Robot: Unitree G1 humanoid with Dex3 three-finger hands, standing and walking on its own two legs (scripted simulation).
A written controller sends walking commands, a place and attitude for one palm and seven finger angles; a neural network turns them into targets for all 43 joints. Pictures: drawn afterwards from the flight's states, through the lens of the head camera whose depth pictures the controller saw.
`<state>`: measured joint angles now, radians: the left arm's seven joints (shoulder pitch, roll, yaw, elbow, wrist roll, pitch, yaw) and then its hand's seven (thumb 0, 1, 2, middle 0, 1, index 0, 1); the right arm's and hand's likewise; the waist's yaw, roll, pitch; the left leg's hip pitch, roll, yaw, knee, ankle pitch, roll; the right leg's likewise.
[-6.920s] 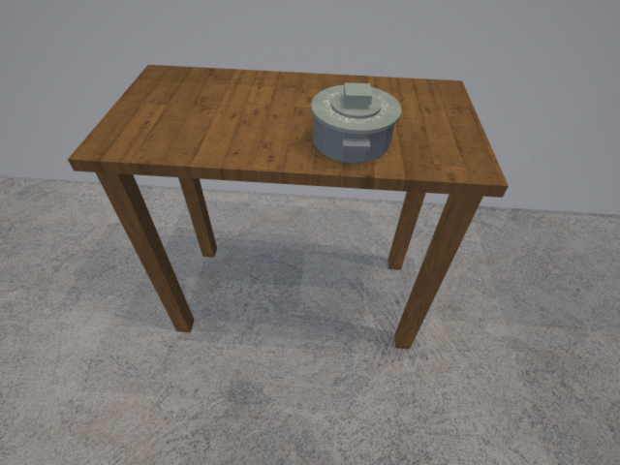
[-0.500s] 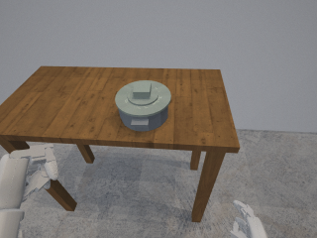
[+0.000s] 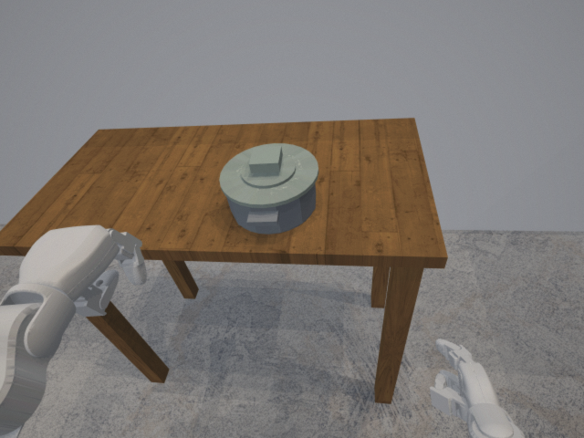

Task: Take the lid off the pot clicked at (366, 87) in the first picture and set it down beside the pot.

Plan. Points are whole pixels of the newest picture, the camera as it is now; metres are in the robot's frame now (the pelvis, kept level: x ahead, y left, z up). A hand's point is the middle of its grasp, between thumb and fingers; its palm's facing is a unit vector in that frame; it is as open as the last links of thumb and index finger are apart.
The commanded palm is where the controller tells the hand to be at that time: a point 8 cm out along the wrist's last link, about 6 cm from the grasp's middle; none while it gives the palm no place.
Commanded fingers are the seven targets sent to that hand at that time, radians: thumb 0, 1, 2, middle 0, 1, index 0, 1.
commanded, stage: reach forward and open the fingers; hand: left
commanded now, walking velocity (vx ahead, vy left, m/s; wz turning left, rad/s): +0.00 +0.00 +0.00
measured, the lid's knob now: (266, 159) +0.54 +0.12 +0.12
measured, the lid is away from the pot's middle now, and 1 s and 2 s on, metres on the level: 0.00 0.00 0.00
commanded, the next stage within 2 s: move the open hand above the knob in 0.54 s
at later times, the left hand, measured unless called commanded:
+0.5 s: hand (102, 246) +0.28 +0.27 +0.18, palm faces -0.05 -0.03 -1.00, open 9.5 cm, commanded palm +0.25 +0.26 +0.24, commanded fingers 0.00 -0.32 1.58 -0.88 -0.08 -0.88 -0.08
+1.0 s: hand (150, 203) +0.35 +0.23 +0.18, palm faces -0.07 -0.05 -1.00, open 9.8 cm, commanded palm +0.32 +0.23 +0.25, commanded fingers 0.00 -0.33 1.59 -0.88 -0.08 -0.88 -0.08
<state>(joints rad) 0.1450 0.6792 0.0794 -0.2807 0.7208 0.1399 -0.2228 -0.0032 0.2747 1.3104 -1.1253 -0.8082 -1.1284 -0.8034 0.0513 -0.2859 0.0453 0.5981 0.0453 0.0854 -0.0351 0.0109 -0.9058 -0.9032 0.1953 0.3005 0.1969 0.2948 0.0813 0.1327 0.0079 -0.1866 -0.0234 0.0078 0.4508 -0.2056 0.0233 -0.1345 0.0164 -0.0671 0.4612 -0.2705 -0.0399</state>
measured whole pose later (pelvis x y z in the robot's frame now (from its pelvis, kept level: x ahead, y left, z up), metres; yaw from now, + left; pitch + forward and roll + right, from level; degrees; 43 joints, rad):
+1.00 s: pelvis -0.02 +0.03 +0.00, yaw +0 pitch -2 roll +0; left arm -0.52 0.57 -0.17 0.11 0.82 0.24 -0.36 -0.01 -0.32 1.59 -0.89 -0.08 -0.89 -0.08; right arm 0.09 -0.28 0.06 0.63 0.05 0.11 0.02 0.01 -0.91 -0.90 0.20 0.30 0.20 0.29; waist 0.06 0.11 0.01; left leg -0.24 -0.06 0.03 0.42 -0.16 0.06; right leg -0.21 -0.03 -0.05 0.47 -0.24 0.00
